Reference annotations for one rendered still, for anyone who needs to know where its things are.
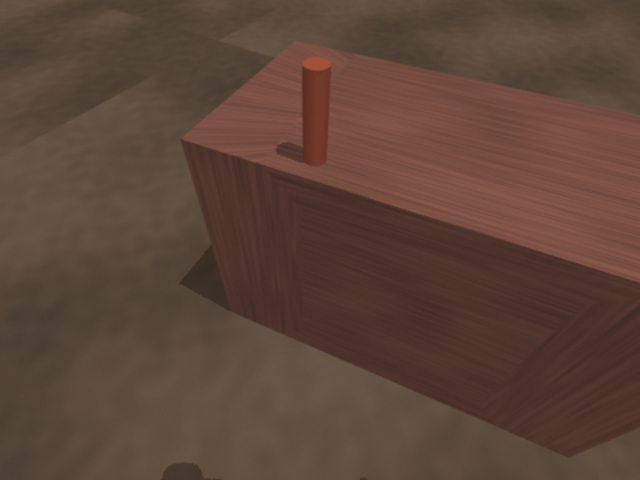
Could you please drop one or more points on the can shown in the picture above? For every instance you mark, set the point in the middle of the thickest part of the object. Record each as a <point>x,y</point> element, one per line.
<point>316,74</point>

